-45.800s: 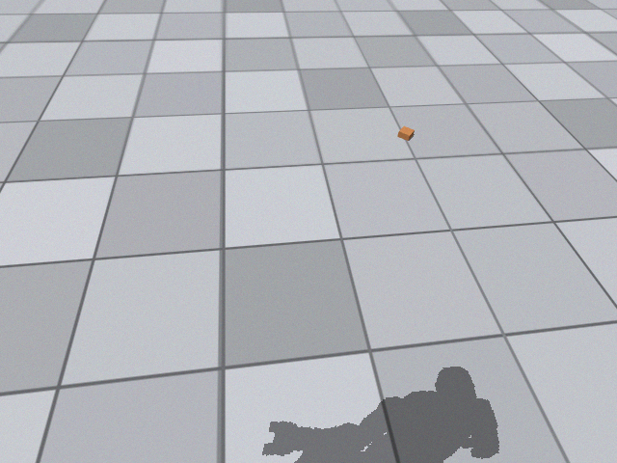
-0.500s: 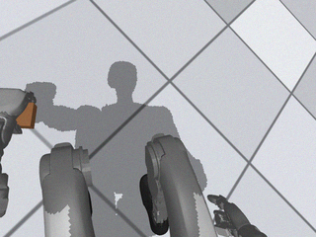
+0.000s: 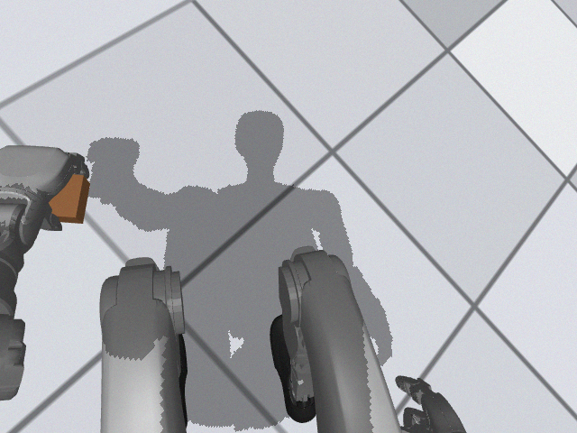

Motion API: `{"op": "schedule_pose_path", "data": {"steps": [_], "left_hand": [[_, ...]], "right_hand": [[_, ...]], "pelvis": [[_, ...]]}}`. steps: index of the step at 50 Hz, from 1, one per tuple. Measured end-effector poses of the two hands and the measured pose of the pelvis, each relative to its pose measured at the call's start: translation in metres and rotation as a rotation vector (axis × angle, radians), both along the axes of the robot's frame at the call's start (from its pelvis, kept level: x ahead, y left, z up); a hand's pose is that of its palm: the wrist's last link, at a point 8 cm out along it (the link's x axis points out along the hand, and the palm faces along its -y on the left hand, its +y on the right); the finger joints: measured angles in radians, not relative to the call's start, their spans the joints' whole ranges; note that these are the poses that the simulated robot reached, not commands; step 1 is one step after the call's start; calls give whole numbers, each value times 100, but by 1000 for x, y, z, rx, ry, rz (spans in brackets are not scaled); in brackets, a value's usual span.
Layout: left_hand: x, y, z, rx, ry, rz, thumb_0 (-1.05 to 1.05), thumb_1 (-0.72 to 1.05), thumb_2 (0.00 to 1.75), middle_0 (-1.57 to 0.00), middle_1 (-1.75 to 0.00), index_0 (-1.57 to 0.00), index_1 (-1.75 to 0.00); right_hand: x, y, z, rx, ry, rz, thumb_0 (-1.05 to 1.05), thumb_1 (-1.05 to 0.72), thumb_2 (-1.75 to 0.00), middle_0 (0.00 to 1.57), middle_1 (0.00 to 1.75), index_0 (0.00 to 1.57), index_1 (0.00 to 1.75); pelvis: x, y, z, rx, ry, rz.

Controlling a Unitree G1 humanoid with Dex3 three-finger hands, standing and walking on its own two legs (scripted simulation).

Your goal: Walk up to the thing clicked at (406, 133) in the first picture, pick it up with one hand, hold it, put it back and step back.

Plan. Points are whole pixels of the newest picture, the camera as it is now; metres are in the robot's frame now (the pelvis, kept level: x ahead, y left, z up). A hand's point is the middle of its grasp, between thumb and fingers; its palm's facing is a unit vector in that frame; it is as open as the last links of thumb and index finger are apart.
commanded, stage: lift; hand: left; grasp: from above
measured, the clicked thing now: (58, 197) +0.43 +0.29 -0.18
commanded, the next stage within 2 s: hold in 1.52 s
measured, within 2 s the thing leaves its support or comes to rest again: neither
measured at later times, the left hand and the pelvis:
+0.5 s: hand out of the picture +0.37 +0.30 -0.01, palm faces -0.46 -0.03 -0.89, open 9.3 cm; pelvis +0.00 +0.01 +0.10, yaw +3 degrees
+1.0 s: hand out of the picture +0.32 +0.29 +0.21, palm faces -0.46 -0.07 -0.88, open 9.2 cm; pelvis +0.03 +0.01 +0.28, yaw +6 degrees
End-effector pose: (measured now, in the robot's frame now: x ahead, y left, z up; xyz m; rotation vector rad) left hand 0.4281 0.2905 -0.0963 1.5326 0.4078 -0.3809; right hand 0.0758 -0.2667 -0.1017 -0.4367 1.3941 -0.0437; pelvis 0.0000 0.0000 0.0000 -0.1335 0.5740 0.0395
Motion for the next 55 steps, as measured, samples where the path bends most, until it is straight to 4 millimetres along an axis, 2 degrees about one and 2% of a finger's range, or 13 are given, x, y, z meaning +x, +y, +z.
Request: {"op": "schedule_pose_path", "data": {"steps": [9, 16, 23, 32, 44, 49, 55], "left_hand": [[-16, 5, 42, -20, 18, -5, -2, 12, 37, -77, -35, -83, -34], [-32, 12, 83, -24, -2, -4, -2, 10, 41, -75, -40, -81, -38], [-51, 11, 131, -28, -19, 2, -2, 9, 45, -73, -42, -78, -41], [-71, 6, 206, -42, -42, 9, -2, 8, 46, -73, -42, -79, -41], [-93, 3, 319, -49, -33, 29, -2, 9, 42, -77, -38, -83, -37], [-98, 1, 354, -54, -20, 31, -2, 9, 39, -78, -37, -84, -35], [-96, -4, 383, -51, -16, 19, -2, 10, 38, -78, -35, -84, -34]], "right_hand": [[11, 3, 24, 10, -29, -37, 0, -93, -90, 20, 30, 20, 30], [33, 6, 49, 17, -98, -35, 0, -93, -90, 20, 30, 20, 30], [55, 13, 83, 31, -173, -36, 0, -93, -90, 20, 30, 20, 30], [73, 22, 141, 44, -249, -57, 1, -92, -90, 20, 30, 20, 30], [84, 35, 236, 68, -330, -96, 1, -92, -90, 20, 30, 20, 30], [88, 36, 269, 77, -361, -105, 1, -93, -91, 20, 30, 20, 30], [93, 33, 300, 80, -378, -110, 1, -93, -91, 20, 30, 20, 30]], "pelvis": [[0, 2, 29, 9, 16, 14], [-1, 5, 55, 13, 11, 25], [-2, 6, 90, 19, -10, 37], [1, 7, 147, 36, -61, 49], [16, 12, 241, 66, -172, 66], [25, 13, 274, 78, -216, 70], [36, 13, 304, 91, -256, 71]]}}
